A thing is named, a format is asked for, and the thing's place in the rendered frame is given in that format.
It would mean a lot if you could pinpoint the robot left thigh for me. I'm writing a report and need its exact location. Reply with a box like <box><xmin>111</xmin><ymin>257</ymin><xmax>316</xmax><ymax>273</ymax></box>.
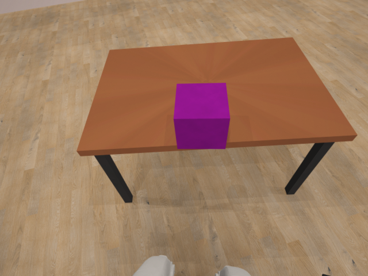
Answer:
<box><xmin>132</xmin><ymin>256</ymin><xmax>175</xmax><ymax>276</ymax></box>

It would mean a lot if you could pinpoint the carton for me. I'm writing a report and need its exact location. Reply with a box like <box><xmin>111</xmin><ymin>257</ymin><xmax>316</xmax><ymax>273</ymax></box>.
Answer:
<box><xmin>174</xmin><ymin>83</ymin><xmax>230</xmax><ymax>149</ymax></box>

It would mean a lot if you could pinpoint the table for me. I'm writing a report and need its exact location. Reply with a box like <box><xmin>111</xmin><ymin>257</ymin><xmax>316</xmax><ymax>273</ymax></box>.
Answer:
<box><xmin>77</xmin><ymin>37</ymin><xmax>357</xmax><ymax>203</ymax></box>

